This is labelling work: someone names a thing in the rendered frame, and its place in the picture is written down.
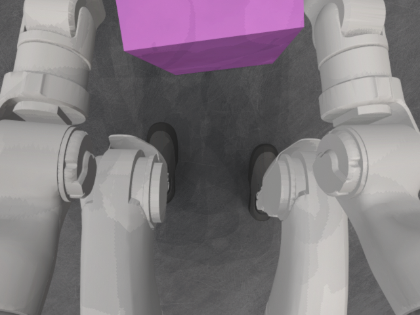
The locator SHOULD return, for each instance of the carton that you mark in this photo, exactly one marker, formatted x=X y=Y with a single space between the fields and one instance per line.
x=191 y=36

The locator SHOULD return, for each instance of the robot right forearm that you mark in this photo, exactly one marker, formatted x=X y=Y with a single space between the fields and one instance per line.
x=353 y=59

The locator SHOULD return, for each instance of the left robot upper arm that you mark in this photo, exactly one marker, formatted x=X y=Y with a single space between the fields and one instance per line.
x=44 y=167

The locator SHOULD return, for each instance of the right robot upper arm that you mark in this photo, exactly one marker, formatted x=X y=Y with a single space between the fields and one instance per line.
x=374 y=173

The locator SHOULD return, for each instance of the robot left forearm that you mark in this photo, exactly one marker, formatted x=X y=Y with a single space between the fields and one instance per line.
x=53 y=60

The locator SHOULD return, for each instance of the robot right shin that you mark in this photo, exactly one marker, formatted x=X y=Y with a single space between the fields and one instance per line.
x=306 y=144

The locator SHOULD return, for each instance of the left robot thigh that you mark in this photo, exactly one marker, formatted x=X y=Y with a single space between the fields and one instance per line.
x=117 y=240

